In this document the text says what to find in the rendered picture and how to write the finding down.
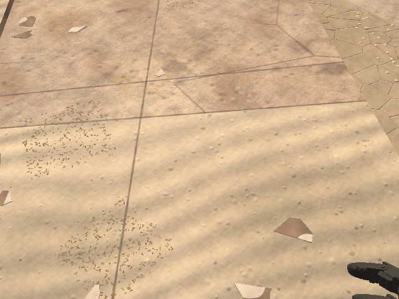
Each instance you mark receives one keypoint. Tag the robot right hand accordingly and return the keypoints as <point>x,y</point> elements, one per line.
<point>385,274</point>

